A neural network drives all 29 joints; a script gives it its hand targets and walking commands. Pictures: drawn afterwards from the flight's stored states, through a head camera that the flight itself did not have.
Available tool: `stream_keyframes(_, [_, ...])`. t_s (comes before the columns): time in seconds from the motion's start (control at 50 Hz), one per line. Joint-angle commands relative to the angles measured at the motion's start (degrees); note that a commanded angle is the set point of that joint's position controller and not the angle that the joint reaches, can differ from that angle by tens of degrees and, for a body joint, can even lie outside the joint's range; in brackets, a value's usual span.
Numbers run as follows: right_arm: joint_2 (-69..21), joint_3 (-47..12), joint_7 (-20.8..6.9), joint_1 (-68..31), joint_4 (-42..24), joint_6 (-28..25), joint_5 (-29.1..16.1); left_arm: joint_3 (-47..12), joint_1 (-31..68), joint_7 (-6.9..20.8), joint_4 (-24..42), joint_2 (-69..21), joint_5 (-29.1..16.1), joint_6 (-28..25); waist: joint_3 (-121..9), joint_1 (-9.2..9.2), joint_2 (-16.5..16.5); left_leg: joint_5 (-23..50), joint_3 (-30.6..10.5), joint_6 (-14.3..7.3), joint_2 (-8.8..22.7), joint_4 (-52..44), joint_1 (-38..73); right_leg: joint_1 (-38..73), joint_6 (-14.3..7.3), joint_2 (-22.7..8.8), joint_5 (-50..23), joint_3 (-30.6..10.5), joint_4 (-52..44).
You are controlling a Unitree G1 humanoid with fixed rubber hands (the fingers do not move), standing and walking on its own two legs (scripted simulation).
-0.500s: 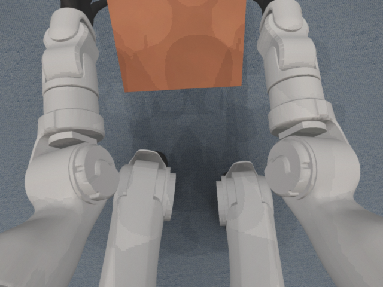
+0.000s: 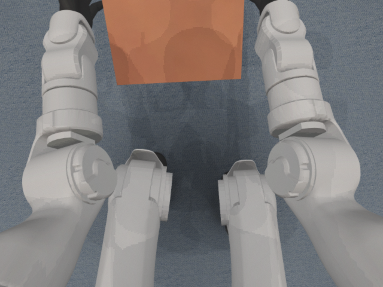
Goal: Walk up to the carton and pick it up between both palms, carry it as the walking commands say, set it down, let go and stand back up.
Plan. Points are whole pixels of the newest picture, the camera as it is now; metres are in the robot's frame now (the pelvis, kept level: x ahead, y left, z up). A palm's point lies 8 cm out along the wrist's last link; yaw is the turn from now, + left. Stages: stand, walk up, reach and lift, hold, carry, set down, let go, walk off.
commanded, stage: set down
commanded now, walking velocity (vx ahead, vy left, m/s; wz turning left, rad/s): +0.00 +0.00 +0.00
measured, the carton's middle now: (177, 15) +0.56 +0.09 -0.25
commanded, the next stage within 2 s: none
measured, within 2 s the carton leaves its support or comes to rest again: rests again in 0.46 s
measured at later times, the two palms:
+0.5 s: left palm (88, 49) +0.47 +0.23 -0.20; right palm (273, 39) +0.52 -0.09 -0.20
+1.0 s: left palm (48, 28) +0.49 +0.26 -0.13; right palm (297, 12) +0.54 -0.09 -0.13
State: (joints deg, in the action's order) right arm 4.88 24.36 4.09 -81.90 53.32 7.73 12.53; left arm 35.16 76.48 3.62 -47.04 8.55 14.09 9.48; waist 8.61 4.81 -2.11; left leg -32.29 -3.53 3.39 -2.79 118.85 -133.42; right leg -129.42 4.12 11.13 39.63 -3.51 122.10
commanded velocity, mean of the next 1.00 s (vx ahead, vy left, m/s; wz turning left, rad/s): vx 0.00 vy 0.00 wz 0.00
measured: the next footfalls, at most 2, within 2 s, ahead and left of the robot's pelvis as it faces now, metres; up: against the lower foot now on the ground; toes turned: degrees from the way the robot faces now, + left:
none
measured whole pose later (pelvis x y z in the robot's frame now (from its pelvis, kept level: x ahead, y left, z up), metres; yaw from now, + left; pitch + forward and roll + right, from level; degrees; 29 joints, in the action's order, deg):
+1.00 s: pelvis -0.03 +0.01 +0.00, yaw +1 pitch +39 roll -1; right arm 18.3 5.4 7.7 -78.8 54.9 8.1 -8.0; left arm 14.1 75.7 -6.2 -55.4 18.7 -8.5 5.1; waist 14.8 4.7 -1.3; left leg -28.0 -2.1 1.4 -2.3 117.8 -128.4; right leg -123.6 2.5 4.7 36.6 -1.0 121.5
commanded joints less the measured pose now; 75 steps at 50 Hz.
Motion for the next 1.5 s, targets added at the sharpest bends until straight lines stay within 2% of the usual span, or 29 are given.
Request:
stream_keyframes(0.0, [-37.19,-15.18,-9.97,-7.24,10.32,4.12,-1.06,-16.91,10.30,9.90,-11.65,-35.18,-0.67,4.26,-43.63,1.41,-3.94,20.97,6.67,-1.39,-2.57,-6.12,31.52,17.32,-1.33,-0.57,-20.36,6.25,-11.99])
stream_keyframes(0.08, [-34.57,-16.07,-9.37,-8.01,9.88,3.29,-2.41,-16.62,10.10,9.00,-11.49,-32.47,-1.15,3.42,-44.55,2.24,-3.95,21.88,6.69,-1.18,-2.42,-5.63,32.35,17.47,-1.23,-0.81,-20.72,6.40,-11.33])
stream_keyframes(0.24, [-23.41,-14.94,-6.46,-5.92,10.33,1.15,-3.78,-14.18,7.96,5.62,-11.73,-22.08,-2.48,0.85,-45.48,2.34,-3.84,21.89,6.74,-0.37,-1.68,-5.07,33.39,18.96,-1.04,-1.80,-20.61,6.63,-10.69])
stream_keyframes(0.34, [-6.23,-14.74,-1.56,-6.26,7.11,-2.26,-6.76,-11.90,7.06,-0.47,-10.79,-5.80,-5.88,-3.74,-49.11,2.95,-3.01,24.55,6.67,0.09,-0.85,-4.16,36.33,22.04,-0.69,-3.03,-22.63,6.22,-9.85])
stream_keyframes(0.38, [7.79,-14.01,2.15,-6.86,2.95,-4.27,-9.02,-10.00,6.30,-4.76,-9.86,8.49,-8.41,-6.94,-51.41,3.21,-3.18,26.56,6.79,0.02,-0.42,-3.77,38.02,24.40,-0.39,-4.02,-24.11,5.87,-9.73])
stream_keyframes(0.42, [11.10,-16.01,3.96,-10.97,-1.37,-5.14,-12.45,-11.56,9.87,-7.08,-7.38,14.94,-12.29,-9.34,-55.56,3.66,-3.79,29.00,6.53,-0.56,0.25,-3.12,39.51,27.03,-0.16,-4.92,-26.35,5.23,-9.15])
stream_keyframes(0.48, [12.97,-19.36,4.63,-16.43,-4.09,-4.82,-16.95,-15.96,15.22,-8.27,-6.14,18.63,-18.09,-10.33,-61.37,4.34,-3.61,29.43,6.66,-1.44,1.03,-2.54,40.80,30.79,-0.61,-5.92,-26.66,4.27,-8.18])
stream_keyframes(0.56, [14.94,-22.04,4.25,-17.88,0.09,-3.92,-20.15,-19.30,16.58,-8.54,-11.05,19.92,-22.44,-9.96,-59.59,4.15,-3.45,24.86,6.71,-1.75,1.85,-3.42,39.61,30.57,-1.23,-7.01,-21.80,4.62,-8.23])
stream_keyframes(0.68, [16.95,-21.77,2.69,-15.33,7.08,-3.90,-20.67,-20.57,14.86,-7.70,-18.02,19.13,-23.67,-9.84,-51.77,2.85,-3.79,19.77,5.81,-1.54,2.67,-4.21,35.84,25.92,-1.40,-7.99,-16.53,5.40,-8.36])
stream_keyframes(0.78, [18.64,-20.99,2.99,-16.40,1.85,-3.50,-20.94,-20.95,16.50,-8.46,-12.35,19.65,-24.02,-9.18,-60.04,2.86,-2.95,21.02,5.96,-1.81,2.03,-5.09,43.88,29.30,-1.40,-7.56,-16.35,6.71,-8.64])
stream_keyframes(0.9, [20.08,-19.01,3.86,-15.83,-6.15,-1.28,-21.17,-20.25,15.81,-10.02,-2.21,19.84,-22.97,-6.26,-72.82,2.63,0.36,23.81,6.95,-1.67,0.72,-7.60,55.97,32.38,-1.88,-6.53,-16.76,8.10,-11.19])
stream_keyframes(1.04, [18.55,-15.31,2.98,-9.21,-4.50,0.12,-18.32,-19.74,10.01,-9.53,0.31,15.96,-20.95,-3.86,-68.35,0.62,2.79,24.31,6.74,-0.95,0.04,-13.70,55.81,28.17,-2.56,-5.94,-16.15,8.42,-17.28])
stream_keyframes(1.22, [16.07,-13.27,1.87,-5.65,-6.10,0.62,-15.34,-17.39,4.70,-8.13,2.66,13.96,-18.43,-2.89,-68.69,1.14,1.49,26.41,6.76,-0.65,-0.33,-22.80,56.80,31.82,-2.31,-5.26,-18.28,7.74,-26.46])
stream_keyframes(1.48, [14.27,-12.06,1.37,-2.51,-10.88,2.78,-12.88,-14.26,-0.13,-6.34,6.75,14.07,-16.28,-1.23,-73.44,1.58,-1.27,27.42,7.81,-0.62,-0.89,-36.00,62.71,47.16,-1.60,-4.68,-22.56,7.21,-39.77])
